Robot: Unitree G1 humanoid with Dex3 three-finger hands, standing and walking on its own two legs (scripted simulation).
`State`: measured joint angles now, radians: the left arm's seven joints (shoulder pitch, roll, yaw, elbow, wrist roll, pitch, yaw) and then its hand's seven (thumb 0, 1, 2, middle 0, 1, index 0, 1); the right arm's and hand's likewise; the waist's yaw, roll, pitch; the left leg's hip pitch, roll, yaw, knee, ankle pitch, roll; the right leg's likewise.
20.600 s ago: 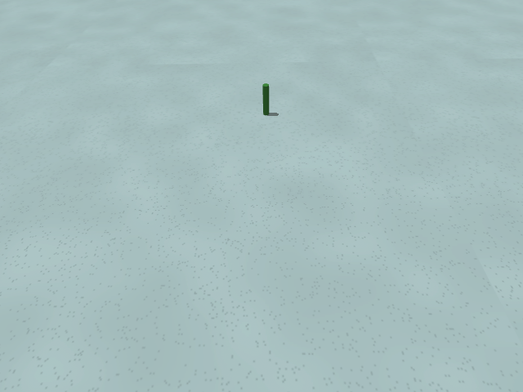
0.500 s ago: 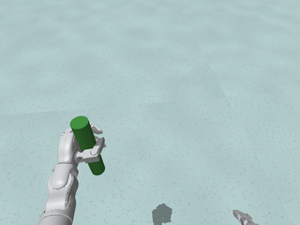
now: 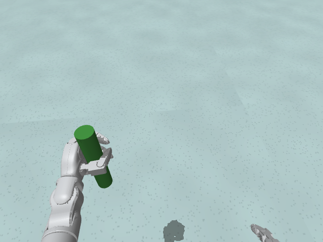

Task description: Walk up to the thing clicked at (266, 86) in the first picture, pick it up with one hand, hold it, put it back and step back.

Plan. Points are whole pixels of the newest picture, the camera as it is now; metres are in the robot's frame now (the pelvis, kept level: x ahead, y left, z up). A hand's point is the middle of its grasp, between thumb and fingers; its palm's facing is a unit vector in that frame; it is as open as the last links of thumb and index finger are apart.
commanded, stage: hold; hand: left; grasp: from the side
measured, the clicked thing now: (96, 160) +0.32 +0.19 +0.03
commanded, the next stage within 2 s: crouch in 0.32 s
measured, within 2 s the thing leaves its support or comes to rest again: neither
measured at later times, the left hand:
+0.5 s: hand (97, 158) +0.32 +0.18 +0.05, palm faces +0.05 -1.00 -0.02, open 5.6 cm
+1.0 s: hand (112, 179) +0.35 +0.18 -0.13, palm faces +0.03 -1.00 -0.01, open 5.6 cm
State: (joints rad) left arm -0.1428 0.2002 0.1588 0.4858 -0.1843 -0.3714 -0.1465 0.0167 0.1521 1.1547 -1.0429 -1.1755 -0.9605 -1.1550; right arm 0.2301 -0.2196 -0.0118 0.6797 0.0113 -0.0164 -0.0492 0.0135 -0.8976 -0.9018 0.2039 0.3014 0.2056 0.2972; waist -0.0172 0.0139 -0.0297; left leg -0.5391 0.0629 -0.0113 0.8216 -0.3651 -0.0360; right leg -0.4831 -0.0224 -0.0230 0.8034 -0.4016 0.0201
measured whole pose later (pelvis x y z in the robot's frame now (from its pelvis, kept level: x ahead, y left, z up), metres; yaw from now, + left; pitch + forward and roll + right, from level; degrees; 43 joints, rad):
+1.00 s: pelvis -0.03 +0.00 -0.12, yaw -1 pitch +24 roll -3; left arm -0.37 0.26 0.28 0.87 -0.16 -0.71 -0.22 0.02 0.15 1.15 -1.04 -1.18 -0.96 -1.16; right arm 0.19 -0.25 -0.02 0.68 -0.05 -0.06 0.01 0.01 -0.88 -0.90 0.20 0.30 0.21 0.30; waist -0.07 -0.01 -0.17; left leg -1.32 0.07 -0.06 1.45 -0.56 -0.04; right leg -1.25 -0.02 -0.03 1.43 -0.60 0.02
